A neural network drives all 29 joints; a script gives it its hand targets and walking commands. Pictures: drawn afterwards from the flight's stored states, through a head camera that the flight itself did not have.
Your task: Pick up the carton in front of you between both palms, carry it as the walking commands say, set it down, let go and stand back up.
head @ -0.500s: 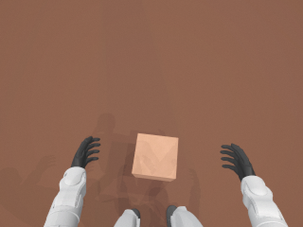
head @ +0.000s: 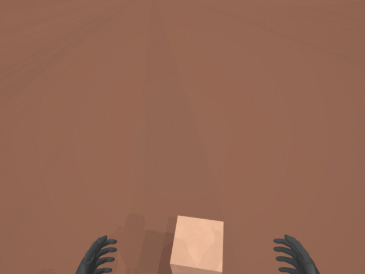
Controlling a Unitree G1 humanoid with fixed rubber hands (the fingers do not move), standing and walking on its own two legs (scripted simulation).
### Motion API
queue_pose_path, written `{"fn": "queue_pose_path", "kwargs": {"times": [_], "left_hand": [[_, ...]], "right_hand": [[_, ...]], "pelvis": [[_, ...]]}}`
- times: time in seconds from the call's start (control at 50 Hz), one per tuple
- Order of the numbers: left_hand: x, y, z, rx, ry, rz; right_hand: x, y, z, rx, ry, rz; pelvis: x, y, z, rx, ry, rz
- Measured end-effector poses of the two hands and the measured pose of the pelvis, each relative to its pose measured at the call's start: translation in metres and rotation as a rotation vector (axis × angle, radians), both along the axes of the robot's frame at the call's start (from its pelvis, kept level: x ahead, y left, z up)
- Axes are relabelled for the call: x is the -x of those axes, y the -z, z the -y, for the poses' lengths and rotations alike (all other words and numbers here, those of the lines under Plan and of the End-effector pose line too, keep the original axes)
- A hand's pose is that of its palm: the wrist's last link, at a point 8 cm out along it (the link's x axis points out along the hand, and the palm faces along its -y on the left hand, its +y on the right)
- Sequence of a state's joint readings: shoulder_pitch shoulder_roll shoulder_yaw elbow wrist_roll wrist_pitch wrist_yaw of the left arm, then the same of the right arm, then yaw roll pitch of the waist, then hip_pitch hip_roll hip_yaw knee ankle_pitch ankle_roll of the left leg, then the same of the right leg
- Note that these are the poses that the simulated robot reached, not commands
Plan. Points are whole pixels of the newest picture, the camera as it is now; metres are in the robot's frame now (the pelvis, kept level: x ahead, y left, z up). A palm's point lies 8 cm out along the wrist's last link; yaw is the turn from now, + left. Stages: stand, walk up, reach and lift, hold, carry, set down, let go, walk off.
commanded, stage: let go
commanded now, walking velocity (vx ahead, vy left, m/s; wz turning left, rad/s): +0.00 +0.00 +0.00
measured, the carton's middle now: (197, 250) +0.37 -0.02 -0.65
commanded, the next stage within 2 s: stand in 0.26 s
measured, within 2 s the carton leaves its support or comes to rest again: neither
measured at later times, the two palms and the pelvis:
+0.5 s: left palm out of the picture +0.11 +0.25 -0.10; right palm out of the picture +0.13 -0.27 -0.10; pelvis +0.02 -0.01 -0.01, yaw +0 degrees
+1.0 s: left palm out of the picture +0.08 +0.24 -0.13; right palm out of the picture +0.09 -0.28 -0.13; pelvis +0.05 -0.02 -0.01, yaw +0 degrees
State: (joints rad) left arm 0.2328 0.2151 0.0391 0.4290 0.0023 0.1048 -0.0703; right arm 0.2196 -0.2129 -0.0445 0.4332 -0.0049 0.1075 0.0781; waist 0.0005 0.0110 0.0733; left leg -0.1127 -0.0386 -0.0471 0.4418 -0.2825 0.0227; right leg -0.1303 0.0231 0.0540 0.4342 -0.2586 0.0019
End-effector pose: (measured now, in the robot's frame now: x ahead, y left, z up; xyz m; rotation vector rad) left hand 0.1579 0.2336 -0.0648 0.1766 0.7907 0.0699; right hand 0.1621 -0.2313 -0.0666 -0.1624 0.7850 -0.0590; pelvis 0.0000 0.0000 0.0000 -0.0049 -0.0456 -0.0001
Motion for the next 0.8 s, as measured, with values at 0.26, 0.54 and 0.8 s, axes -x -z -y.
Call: {"fn": "queue_pose_path", "kwargs": {"times": [0.26, 0.54, 0.8], "left_hand": [[0.006, 0.005, 0.007, 0.000, -0.010, -0.002], [0.047, 0.038, -0.018, -0.120, -0.071, -0.167], [0.050, 0.057, -0.006, -0.100, -0.091, -0.259]], "right_hand": [[0.004, -0.004, 0.009, 0.054, 0.017, -0.031], [0.033, 0.040, 0.037, 0.120, 0.030, -0.125], [0.046, 0.059, 0.045, 0.125, 0.064, -0.252]], "pelvis": [[0.005, 0.003, 0.005, -0.003, 0.005, 0.057], [-0.027, 0.008, 0.012, -0.002, -0.006, -0.096], [-0.047, 0.014, 0.018, -0.003, -0.006, -0.101]]}}
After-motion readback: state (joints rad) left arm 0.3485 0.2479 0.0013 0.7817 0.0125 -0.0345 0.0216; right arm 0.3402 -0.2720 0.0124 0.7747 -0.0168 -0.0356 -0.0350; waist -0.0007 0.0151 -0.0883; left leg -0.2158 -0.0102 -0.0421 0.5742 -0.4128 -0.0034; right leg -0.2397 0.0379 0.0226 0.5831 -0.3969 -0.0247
